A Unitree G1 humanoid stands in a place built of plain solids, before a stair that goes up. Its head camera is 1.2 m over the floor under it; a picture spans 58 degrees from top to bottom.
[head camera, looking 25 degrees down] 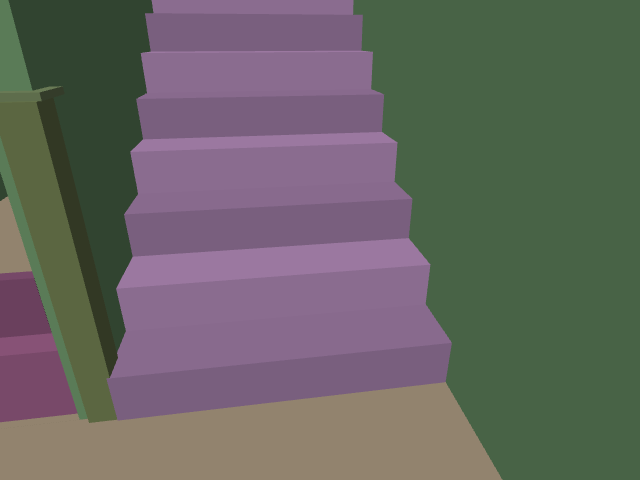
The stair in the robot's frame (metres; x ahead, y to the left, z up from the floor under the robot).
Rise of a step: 0.19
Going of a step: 0.26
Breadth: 1.20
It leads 9 degrees to the left of straight ahead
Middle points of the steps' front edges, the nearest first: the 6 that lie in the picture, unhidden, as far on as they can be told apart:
1.18 0.11 0.19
1.44 0.15 0.38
1.69 0.19 0.57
1.95 0.23 0.76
2.20 0.27 0.94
2.45 0.31 1.13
